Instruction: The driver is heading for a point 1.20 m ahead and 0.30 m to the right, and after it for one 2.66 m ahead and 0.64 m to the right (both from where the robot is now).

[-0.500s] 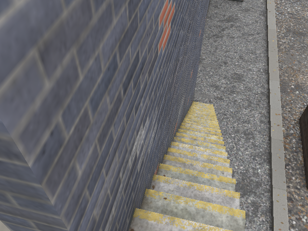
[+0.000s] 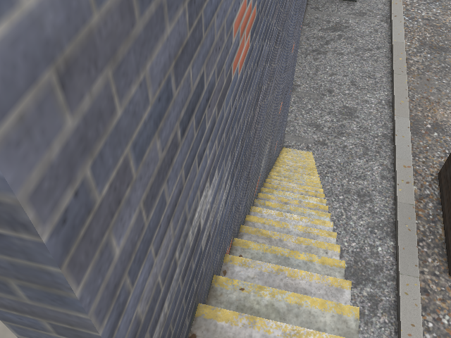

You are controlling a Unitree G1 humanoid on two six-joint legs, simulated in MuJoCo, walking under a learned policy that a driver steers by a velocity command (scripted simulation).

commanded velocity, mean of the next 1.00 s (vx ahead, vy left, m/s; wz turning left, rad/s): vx -0.08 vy -0.05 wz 0.00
